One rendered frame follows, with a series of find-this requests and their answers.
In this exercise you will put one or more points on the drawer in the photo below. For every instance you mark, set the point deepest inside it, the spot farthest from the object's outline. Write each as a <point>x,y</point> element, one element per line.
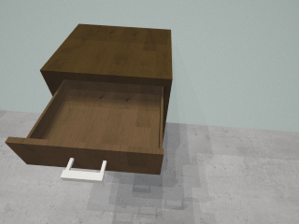
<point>92,122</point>

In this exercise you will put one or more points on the handle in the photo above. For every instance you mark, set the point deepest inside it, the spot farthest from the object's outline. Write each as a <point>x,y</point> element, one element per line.
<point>81,176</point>

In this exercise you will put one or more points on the cabinet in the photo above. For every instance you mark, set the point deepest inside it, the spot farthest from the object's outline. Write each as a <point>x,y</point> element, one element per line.
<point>114,54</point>

